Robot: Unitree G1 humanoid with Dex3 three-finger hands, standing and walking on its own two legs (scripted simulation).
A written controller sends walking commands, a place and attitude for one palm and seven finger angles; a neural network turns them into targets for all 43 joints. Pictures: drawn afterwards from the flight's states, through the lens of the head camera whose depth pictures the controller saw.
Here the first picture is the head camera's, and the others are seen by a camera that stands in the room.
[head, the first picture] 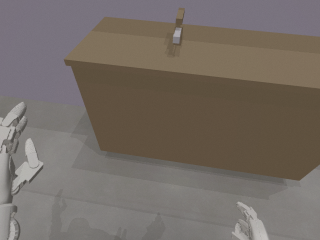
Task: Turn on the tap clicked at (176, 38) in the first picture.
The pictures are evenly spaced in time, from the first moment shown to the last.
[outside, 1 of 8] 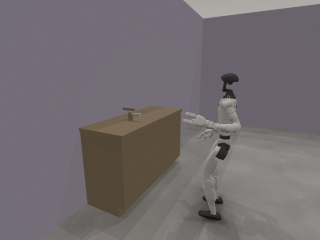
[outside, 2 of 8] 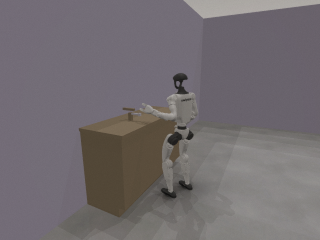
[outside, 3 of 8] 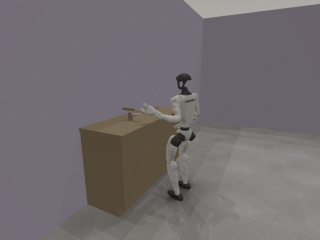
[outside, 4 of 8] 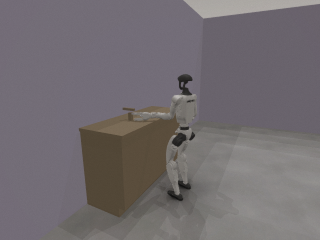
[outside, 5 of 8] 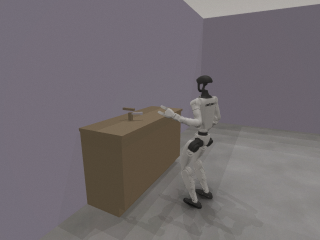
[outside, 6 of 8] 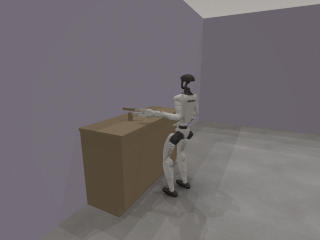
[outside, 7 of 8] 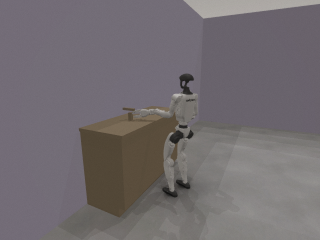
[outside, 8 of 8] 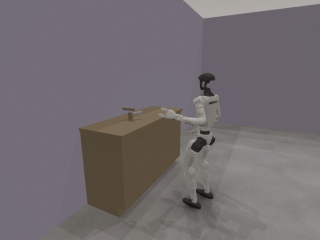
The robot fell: no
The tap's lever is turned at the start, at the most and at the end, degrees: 0 63 56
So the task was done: no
